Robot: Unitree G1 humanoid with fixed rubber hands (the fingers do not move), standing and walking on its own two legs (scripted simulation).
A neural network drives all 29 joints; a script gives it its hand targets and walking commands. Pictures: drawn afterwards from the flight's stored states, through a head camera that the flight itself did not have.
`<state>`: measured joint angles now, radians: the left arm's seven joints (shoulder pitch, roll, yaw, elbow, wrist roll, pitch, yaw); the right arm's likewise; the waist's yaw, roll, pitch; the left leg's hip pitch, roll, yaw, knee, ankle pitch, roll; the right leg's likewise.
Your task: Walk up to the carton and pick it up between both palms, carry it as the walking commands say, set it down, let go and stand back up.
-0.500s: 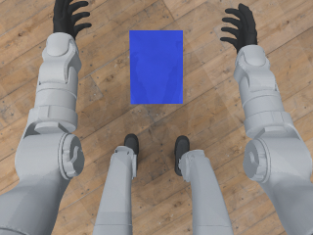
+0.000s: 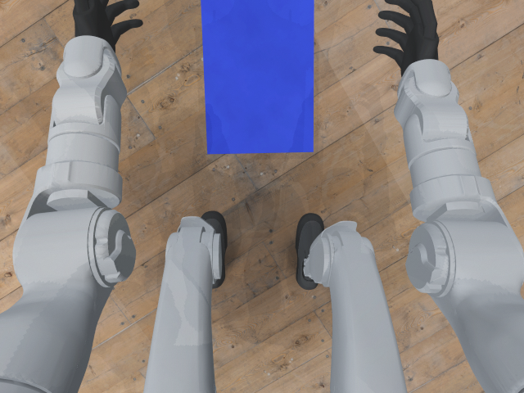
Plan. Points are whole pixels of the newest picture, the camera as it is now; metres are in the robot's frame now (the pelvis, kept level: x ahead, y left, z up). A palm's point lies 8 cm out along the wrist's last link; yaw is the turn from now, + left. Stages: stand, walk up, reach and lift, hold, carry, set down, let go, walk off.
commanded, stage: reach and lift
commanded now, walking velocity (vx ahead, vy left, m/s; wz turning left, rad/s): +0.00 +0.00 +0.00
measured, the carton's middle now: (257, 86) +0.53 +0.04 -0.47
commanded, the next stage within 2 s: none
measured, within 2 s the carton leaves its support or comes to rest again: neither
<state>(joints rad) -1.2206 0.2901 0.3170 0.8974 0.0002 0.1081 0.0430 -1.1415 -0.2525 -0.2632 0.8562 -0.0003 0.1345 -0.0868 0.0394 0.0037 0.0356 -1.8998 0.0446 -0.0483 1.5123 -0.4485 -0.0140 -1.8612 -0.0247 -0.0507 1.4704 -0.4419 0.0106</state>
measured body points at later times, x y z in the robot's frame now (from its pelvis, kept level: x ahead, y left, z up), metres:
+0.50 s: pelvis -0.02 +0.00 -0.12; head +0.35 +0.03 +0.13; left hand +0.52 +0.22 -0.30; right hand +0.53 -0.16 -0.30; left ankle +0.08 +0.13 -0.53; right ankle +0.09 -0.13 -0.53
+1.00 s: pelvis -0.03 +0.00 -0.19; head +0.35 +0.02 +0.02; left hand +0.52 +0.22 -0.40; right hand +0.53 -0.16 -0.40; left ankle +0.08 +0.13 -0.53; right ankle +0.09 -0.13 -0.53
